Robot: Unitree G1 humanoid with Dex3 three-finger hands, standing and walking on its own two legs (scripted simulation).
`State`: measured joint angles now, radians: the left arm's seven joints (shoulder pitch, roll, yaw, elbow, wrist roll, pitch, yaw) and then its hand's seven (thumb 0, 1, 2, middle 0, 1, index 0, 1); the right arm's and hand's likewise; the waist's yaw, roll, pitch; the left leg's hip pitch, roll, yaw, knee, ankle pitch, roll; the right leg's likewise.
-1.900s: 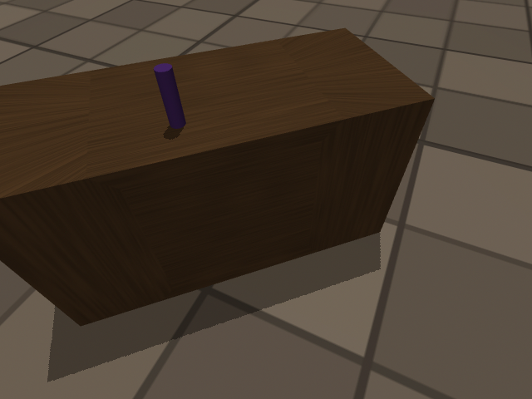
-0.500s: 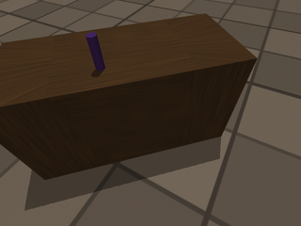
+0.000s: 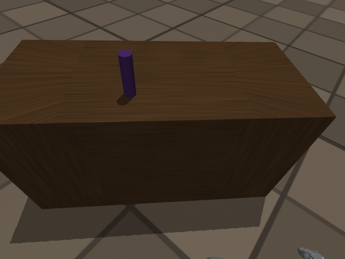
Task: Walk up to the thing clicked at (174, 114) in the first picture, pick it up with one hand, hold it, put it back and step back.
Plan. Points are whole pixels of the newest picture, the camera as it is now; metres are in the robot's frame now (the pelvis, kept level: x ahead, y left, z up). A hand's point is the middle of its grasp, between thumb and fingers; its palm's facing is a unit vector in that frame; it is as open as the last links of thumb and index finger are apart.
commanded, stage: walk up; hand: left
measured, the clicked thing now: (127, 75) +0.69 +0.20 +0.03
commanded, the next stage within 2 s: stand in 1.96 s
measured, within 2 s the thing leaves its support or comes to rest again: neither
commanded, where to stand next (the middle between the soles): +0.26 -0.05 m, yaw +6 degrees
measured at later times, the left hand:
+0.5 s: hand out of the picture +0.13 +0.20 -0.12, palm faces +0.08 -0.92 -0.39, open 7.4 cm
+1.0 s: hand (112, 218) +0.26 +0.19 -0.14, palm faces +0.07 -0.92 -0.39, open 7.4 cm
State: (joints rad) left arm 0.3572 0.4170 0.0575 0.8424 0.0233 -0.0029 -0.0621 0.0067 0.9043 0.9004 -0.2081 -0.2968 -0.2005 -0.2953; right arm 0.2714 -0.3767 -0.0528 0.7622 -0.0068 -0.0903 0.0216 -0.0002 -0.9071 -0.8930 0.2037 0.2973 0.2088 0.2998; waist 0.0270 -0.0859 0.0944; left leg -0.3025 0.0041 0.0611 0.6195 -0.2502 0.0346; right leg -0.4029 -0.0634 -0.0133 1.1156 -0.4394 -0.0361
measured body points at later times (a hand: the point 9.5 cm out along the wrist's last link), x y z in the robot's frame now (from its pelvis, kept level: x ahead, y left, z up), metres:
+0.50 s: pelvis +0.16 -0.08 +0.01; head +0.19 -0.08 +0.46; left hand +0.13 +0.24 -0.10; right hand +0.27 -0.39 -0.11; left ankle +0.24 +0.05 -0.69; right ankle +0.16 -0.20 -0.72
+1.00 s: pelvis +0.21 -0.08 +0.00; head +0.23 -0.09 +0.45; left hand +0.25 +0.24 -0.11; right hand +0.35 -0.37 -0.13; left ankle +0.25 +0.05 -0.72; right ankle +0.21 -0.21 -0.72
